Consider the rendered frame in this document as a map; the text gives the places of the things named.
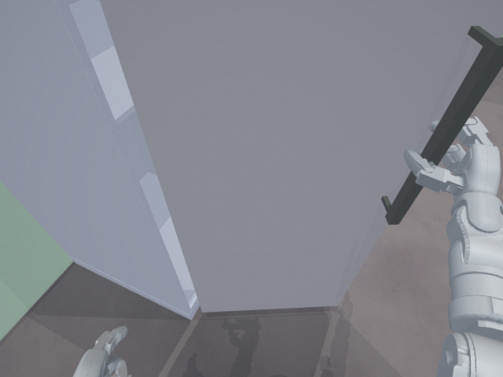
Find fridge door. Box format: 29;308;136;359
100;0;503;313

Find handle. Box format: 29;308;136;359
381;26;503;225

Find right robot hand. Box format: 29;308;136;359
403;116;501;202

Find left robot hand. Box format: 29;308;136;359
73;326;131;377

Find right robot upper arm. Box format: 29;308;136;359
436;331;503;377

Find right robot forearm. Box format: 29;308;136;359
446;192;503;342

